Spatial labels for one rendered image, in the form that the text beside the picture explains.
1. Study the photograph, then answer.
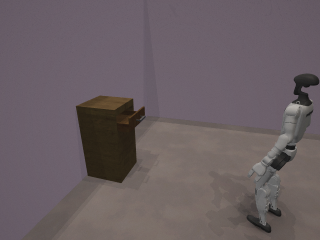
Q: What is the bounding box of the robot right shin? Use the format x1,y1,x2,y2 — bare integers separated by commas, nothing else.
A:
266,175,280,210

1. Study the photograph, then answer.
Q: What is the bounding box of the handle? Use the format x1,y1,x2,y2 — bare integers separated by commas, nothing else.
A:
136,115,146,122

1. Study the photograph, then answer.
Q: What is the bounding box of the left robot forearm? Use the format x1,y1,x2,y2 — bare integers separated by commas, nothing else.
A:
261,135,289,167

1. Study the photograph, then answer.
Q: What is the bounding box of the humanoid robot torso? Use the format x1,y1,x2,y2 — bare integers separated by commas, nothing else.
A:
280,101,314,163

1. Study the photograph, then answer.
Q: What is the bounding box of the cabinet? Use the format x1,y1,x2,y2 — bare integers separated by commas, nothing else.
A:
76,95,137,183

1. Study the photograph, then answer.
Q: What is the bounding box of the drawer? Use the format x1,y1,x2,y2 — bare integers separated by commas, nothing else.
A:
116,106,145,133

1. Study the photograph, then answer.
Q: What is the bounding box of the left robot hand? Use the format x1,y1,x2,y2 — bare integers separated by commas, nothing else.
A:
247,162,267,184

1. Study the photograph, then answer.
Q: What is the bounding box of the left robot upper arm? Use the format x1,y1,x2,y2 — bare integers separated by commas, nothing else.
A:
279,105,301,144

